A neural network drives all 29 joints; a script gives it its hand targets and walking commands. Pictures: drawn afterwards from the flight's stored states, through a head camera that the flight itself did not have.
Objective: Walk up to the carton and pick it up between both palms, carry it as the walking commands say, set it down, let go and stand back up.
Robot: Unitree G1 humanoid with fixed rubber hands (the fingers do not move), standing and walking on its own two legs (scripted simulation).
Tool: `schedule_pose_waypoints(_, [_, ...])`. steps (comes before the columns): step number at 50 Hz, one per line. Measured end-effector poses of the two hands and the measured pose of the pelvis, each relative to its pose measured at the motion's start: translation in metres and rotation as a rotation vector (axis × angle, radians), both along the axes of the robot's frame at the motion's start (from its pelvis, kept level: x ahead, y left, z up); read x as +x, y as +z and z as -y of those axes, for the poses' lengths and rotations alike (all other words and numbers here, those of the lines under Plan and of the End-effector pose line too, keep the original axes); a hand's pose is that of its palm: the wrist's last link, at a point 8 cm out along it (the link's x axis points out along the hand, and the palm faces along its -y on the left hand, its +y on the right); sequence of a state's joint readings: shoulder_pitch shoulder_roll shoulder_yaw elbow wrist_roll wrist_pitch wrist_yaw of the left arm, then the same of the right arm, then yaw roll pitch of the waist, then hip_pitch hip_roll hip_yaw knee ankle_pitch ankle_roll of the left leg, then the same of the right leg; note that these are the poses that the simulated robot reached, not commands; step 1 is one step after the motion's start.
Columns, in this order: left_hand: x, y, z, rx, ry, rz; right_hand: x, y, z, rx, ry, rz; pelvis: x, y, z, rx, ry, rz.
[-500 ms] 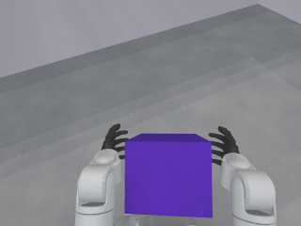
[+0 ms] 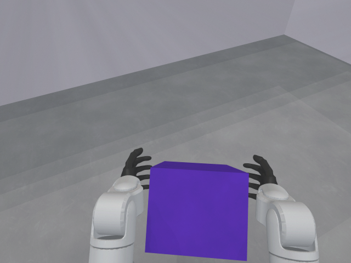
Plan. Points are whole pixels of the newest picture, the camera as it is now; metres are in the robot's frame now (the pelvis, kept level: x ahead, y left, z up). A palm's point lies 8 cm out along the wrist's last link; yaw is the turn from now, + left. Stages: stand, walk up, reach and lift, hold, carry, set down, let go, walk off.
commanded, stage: carry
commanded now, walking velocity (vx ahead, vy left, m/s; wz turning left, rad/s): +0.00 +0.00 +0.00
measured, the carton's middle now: (195, 198) +0.30 +0.00 -0.02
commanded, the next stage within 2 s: hold in 1.94 s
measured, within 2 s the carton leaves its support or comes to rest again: neither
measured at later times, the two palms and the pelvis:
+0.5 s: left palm (127, 198) +0.23 +0.14 +0.10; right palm (273, 209) +0.22 -0.14 +0.09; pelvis -0.03 +0.00 +0.00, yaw +0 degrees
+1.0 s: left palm (123, 190) +0.25 +0.15 +0.10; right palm (264, 202) +0.24 -0.13 +0.09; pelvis -0.02 +0.01 +0.00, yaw +0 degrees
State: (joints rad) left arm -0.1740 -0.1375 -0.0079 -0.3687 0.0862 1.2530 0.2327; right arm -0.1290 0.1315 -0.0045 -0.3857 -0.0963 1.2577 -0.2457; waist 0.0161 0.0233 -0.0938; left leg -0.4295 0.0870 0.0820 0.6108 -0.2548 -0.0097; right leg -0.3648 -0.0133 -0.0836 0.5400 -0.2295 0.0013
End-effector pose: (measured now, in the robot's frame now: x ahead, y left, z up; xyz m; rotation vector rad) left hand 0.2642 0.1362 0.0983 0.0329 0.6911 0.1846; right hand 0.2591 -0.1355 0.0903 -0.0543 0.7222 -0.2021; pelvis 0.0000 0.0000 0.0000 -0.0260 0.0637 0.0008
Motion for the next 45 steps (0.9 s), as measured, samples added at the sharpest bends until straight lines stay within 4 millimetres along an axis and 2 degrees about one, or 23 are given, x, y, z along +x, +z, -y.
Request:
schedule_pose_waypoints(6, [-0.011,-0.003,0.018,0.018,-0.050,-0.026,-0.029,0.001,0.017,0.022,-0.046,-0.019,-0.015,0.002,0.004,0.017,-0.004,0.022])
schedule_pose_waypoints(12, [-0.023,-0.003,0.019,0.009,-0.045,-0.025,-0.039,0.003,0.019,0.018,-0.041,-0.017,-0.025,0.003,0.007,0.025,-0.005,0.035])
schedule_pose_waypoints(24, [-0.033,-0.002,0.002,0.008,-0.004,-0.016,-0.038,0.005,0.002,0.009,-0.003,-0.008,-0.033,0.002,0.000,0.024,-0.001,0.045])
schedule_pose_waypoints(45, [-0.019,-0.004,-0.010,0.012,-0.008,-0.010,-0.027,-0.001,-0.010,0.015,0.000,-0.005,-0.024,0.003,-0.012,0.021,0.002,0.041])
